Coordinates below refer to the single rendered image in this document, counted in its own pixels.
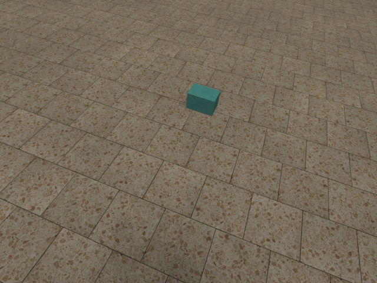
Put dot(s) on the carton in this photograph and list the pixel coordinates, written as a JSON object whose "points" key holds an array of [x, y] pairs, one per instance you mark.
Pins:
{"points": [[202, 99]]}

